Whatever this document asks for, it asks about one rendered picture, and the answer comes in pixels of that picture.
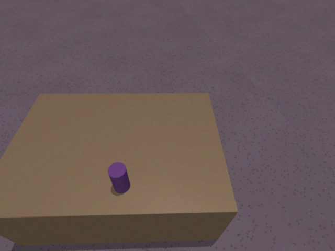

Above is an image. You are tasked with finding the can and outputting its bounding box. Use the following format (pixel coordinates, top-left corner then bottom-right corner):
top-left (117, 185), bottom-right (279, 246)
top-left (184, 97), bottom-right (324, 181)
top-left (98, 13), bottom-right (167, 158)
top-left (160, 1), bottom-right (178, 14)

top-left (108, 162), bottom-right (130, 193)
